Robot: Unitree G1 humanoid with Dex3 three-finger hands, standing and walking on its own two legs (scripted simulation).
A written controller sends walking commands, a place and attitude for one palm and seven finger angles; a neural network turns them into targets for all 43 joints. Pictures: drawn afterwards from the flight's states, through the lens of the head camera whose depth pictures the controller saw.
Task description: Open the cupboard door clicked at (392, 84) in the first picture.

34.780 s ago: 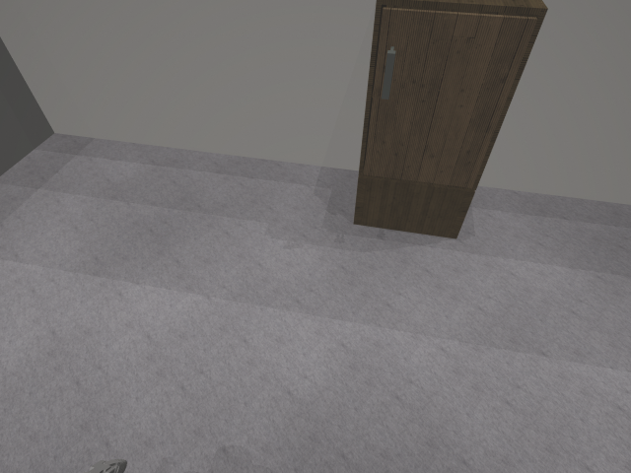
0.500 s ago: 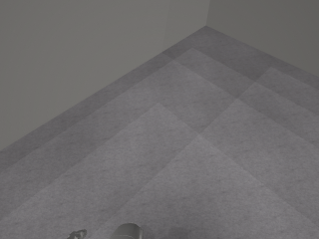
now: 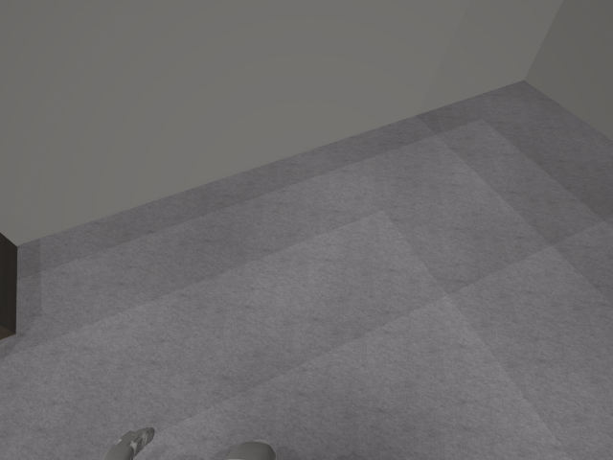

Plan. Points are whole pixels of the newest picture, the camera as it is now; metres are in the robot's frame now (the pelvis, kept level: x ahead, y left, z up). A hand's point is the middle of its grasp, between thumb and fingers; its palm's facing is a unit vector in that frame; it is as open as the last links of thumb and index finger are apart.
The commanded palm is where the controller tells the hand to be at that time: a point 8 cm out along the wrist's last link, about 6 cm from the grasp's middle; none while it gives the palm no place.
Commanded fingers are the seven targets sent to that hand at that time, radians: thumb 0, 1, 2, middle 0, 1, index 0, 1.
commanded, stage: turn to face it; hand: left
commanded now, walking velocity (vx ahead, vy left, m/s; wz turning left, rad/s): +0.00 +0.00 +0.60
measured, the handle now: out of the picture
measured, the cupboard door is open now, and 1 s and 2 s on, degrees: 43 43 43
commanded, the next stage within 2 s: take the last steps up to it in 1.88 s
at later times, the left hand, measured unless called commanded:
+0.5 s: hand out of the picture +0.05 +0.22 -0.15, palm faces +0.34 -0.91 -0.26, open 7.4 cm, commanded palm none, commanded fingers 0.00 0.90 0.90 -0.20 -0.30 -0.20 -0.30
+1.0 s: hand out of the picture -0.03 +0.17 -0.17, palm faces +0.62 -0.75 -0.24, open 7.4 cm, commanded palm none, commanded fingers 0.00 0.90 0.90 -0.20 -0.30 -0.20 -0.30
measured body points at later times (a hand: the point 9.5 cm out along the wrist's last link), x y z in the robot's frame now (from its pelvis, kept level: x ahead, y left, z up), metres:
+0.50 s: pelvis +0.03 -0.02 +0.01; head +0.08 +0.01 +0.46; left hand +0.04 +0.27 -0.13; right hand +0.19 -0.23 -0.13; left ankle +0.00 +0.11 -0.72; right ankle +0.06 -0.15 -0.69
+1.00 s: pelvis +0.06 -0.03 +0.00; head +0.09 +0.02 +0.45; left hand -0.06 +0.21 -0.15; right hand +0.31 -0.16 -0.12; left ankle +0.00 +0.06 -0.72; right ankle +0.09 -0.16 -0.67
